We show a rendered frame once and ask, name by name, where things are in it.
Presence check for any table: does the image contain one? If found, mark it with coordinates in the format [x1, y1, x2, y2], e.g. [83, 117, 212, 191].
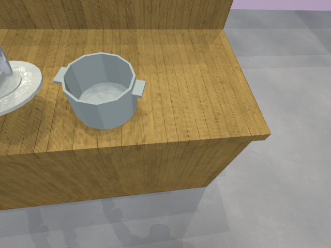
[0, 0, 271, 210]

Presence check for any pot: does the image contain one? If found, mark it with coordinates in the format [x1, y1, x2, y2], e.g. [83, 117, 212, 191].
[53, 52, 146, 130]

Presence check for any lid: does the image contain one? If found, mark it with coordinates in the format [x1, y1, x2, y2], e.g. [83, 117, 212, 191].
[0, 61, 43, 116]

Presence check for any robot left hand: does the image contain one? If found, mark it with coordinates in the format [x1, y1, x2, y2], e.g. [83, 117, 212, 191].
[0, 46, 12, 76]

